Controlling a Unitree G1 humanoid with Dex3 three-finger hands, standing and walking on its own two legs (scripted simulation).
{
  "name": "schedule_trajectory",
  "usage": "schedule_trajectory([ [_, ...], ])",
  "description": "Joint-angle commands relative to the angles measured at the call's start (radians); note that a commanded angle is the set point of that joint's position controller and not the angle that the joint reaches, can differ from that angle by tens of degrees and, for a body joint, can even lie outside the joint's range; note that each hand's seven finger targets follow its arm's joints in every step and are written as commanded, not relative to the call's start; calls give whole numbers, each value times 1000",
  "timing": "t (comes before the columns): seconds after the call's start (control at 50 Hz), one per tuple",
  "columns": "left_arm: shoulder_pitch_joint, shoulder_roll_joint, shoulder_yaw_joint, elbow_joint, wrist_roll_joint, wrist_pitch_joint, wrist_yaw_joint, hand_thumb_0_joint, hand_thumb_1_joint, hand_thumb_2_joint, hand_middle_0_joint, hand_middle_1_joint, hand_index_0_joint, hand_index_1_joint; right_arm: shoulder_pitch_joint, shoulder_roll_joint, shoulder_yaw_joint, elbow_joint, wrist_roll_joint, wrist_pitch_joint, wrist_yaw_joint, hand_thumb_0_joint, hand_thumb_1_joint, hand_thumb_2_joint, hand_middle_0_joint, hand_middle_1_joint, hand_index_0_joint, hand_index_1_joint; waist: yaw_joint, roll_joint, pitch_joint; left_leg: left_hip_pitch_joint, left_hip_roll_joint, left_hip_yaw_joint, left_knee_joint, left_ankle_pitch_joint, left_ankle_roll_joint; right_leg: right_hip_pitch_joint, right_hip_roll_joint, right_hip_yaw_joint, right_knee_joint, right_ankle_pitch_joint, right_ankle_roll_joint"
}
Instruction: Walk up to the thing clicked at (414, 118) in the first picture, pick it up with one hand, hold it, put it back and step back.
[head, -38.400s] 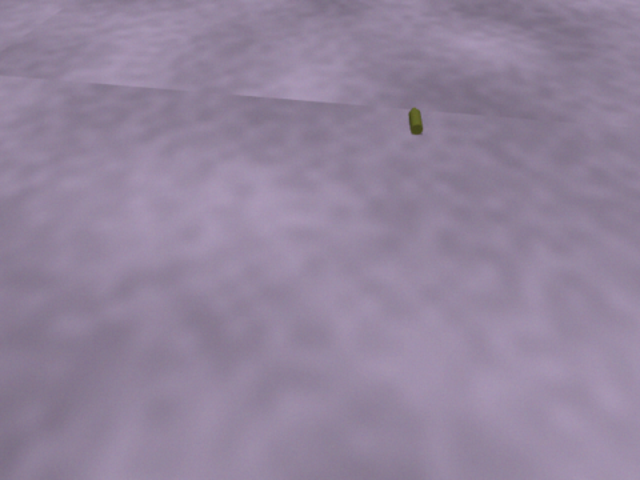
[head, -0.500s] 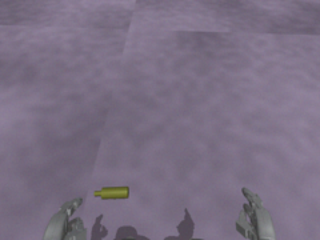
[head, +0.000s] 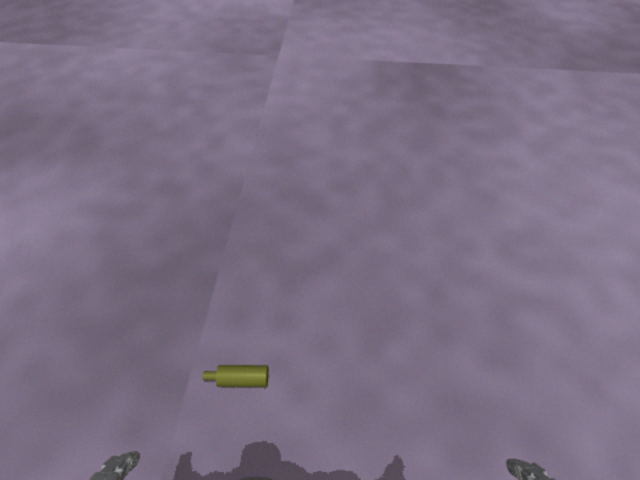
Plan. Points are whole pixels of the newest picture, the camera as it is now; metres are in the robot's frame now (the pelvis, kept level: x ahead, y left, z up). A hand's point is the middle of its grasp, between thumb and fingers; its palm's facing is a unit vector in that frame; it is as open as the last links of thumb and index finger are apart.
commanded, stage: stand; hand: left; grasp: from above
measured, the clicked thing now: (235, 375) +0.48 +0.26 -0.72
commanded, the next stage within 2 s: none
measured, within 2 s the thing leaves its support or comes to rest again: neither
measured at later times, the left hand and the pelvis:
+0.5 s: hand out of the picture +0.04 +0.24 -0.13, palm faces +0.05 -0.94 -0.33, open 7.4 cm; pelvis +0.00 +0.00 +0.03, yaw +0 degrees
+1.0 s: hand out of the picture +0.05 +0.23 -0.13, palm faces +0.03 -0.94 -0.33, open 7.4 cm; pelvis +0.00 -0.01 +0.03, yaw +0 degrees
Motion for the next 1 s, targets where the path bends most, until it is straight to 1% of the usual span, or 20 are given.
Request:
schedule_trajectory([
  [0.0,-53,138,41,1,-3,-62,13,0,899,900,-200,-300,-200,-300,-53,-154,-33,-47,9,-32,-18,0,-900,-900,200,300,200,300,6,48,-67,59,79,-123,-227,200,52,98,-47,53,-175,203,-53],
  [0.06,-37,144,36,74,-7,-66,14,0,899,900,-200,-300,-200,-300,-51,-159,-34,-4,14,-28,-25,0,-900,-900,200,300,200,300,7,29,-65,124,82,-111,-243,275,42,129,-59,54,-223,261,-56],
  [0.08,-48,148,37,93,-12,-66,14,0,899,900,-200,-300,-200,-300,-38,-162,-32,10,17,-25,-28,0,-900,-900,200,300,200,300,-2,31,-67,132,80,-106,-260,292,39,154,-61,58,-234,277,-53],
  [0.18,-65,157,31,179,-14,-65,15,0,899,900,-200,-300,-200,-300,-34,-171,-27,70,25,-16,-32,0,-900,-900,200,300,200,300,-9,30,-38,173,90,-108,-328,263,29,187,-64,56,-300,249,-45],
  [0.24,-71,160,27,216,-14,-65,14,0,899,900,-200,-300,-200,-300,-53,-178,-25,93,28,-12,-31,0,-900,-900,200,300,200,300,-1,45,-9,156,95,-120,-374,200,26,207,-62,48,-331,214,-43],
  [0.28,-75,165,27,239,-11,-65,14,0,899,900,-200,-300,-200,-300,-61,-176,-25,105,28,-8,-31,0,-900,-900,200,300,200,300,-1,23,6,165,94,-118,-387,194,24,200,-64,47,-349,207,-41],
  [0.32,-71,163,25,261,-11,-67,14,0,899,900,-200,-300,-200,-300,-63,-170,-23,117,29,-9,-32,0,-900,-900,200,300,200,300,-1,18,0,205,96,-108,-377,252,22,198,-71,55,-368,236,-40],
  [0.4,-79,166,20,287,-13,-71,11,0,899,900,-200,-300,-200,-300,-68,-168,-19,138,33,-9,-27,0,-900,-900,200,300,200,300,-3,5,11,225,96,-105,-394,258,14,195,-72,55,-396,231,-37],
  [0.44,-101,176,22,290,-14,-73,10,0,899,900,-200,-300,-200,-300,-62,-170,-17,147,31,-7,-26,0,-900,-900,200,300,200,300,-9,15,17,200,93,-100,-406,224,12,213,-74,58,-408,217,-35],
  [0.48,-95,177,21,299,-14,-74,11,0,899,900,-200,-300,-200,-300,-75,-180,-20,153,32,-6,-26,0,-900,-900,200,300,200,300,-4,12,-4,228,100,-101,-402,255,14,217,-79,61,-413,240,-37],
  [0.58,-115,195,22,311,-17,-73,7,0,899,900,-200,-300,-200,-300,-72,-186,-13,170,32,-5,-23,0,-900,-900,200,300,200,300,-7,25,3,202,101,-98,-428,213,10,240,-79,63,-425,228,-37],
  [0.68,-116,197,19,328,-16,-72,5,0,899,900,-200,-300,-200,-300,-90,-189,-10,175,34,-2,-21,0,-900,-900,200,300,200,300,-5,9,34,207,103,-99,-430,181,11,200,-74,62,-441,172,-35],
  [0.7,-120,196,19,326,-17,-73,4,0,899,900,-200,-300,-200,-300,-81,-191,-10,177,33,-3,-20,0,-900,-900,200,300,200,300,-9,8,12,209,105,-96,-428,191,13,216,-79,66,-442,184,-37],
  [0.74,-121,204,20,332,-19,-73,2,0,899,900,-200,-300,-200,-300,-73,-191,-6,184,33,0,-18,0,-900,-900,200,300,200,300,-9,23,30,183,100,-95,-436,145,12,218,-75,66,-445,157,-35],
  [0.76,-123,206,21,331,-19,-75,2,0,899,900,-200,-300,-200,-300,-74,-192,-6,184,33,-1,-18,0,-900,-900,200,300,200,300,-9,19,16,190,105,-98,-437,170,14,229,-80,69,-443,176,-38],
  [0.82,-127,209,20,336,-19,-74,-1,0,899,900,-200,-300,-200,-300,-80,-195,-3,181,36,-2,-17,0,-900,-900,200,300,200,300,-9,12,18,187,103,-99,-438,159,12,216,-76,70,-448,145,-39],
  [0.86,-131,205,19,336,-20,-74,-3,0,899,900,-200,-300,-200,-300,-80,-206,-3,185,35,-4,-18,0,-900,-900,200,300,200,300,-10,32,7,196,109,-99,-434,177,13,226,-78,71,-440,189,-41],
  [0.88,-133,203,19,333,-21,-75,-2,0,899,900,-200,-300,-200,-300,-82,-206,-2,182,35,-7,-19,0,-900,-900,200,300,200,300,-9,33,-16,204,115,-99,-431,224,15,247,-85,70,-432,238,-43],
  [0.94,-138,210,19,339,-24,-78,-1,0,899,900,-200,-300,-200,-300,-77,-201,2,187,36,-8,-19,0,-900,-900,200,300,200,300,-12,16,-23,219,113,-91,-423,273,14,253,-86,70,-436,278,-40],
  [0.98,-141,210,19,342,-25,-76,-3,0,899,900,-200,-300,-200,-300,-74,-205,5,192,36,-9,-20,0,-900,-900,200,300,200,300,-13,24,-17,212,112,-91,-428,256,12,253,-84,67,-434,262,-41],
])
